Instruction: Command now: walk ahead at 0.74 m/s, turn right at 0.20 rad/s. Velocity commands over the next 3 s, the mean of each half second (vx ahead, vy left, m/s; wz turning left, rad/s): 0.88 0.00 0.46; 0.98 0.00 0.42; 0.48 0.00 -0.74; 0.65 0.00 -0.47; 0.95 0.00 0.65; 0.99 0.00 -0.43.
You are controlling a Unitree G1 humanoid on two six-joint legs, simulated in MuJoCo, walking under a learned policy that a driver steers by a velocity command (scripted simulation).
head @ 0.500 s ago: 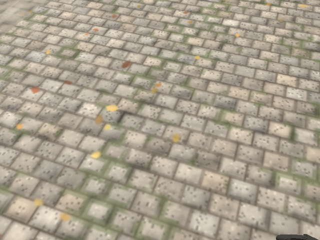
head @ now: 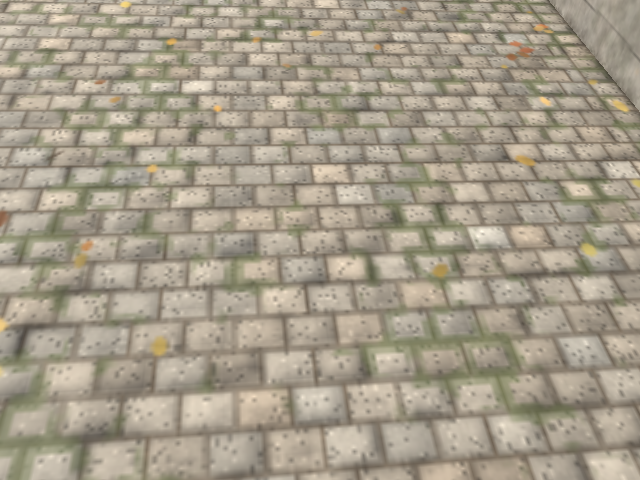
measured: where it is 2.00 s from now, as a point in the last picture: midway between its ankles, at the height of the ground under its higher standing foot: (183, 236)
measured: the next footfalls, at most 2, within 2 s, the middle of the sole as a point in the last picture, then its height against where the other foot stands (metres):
right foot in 0.22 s outside the picture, level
left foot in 0.68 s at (242, 454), level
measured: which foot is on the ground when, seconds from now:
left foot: down 0.00-0.22, up 0.24-0.66, down 0.68-1.00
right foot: up 0.00-0.20, down 0.22-0.64, up 0.66-1.00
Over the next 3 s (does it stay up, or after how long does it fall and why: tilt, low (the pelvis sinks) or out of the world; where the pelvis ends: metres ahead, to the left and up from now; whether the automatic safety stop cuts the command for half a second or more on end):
stays up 2.17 0.28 -0.02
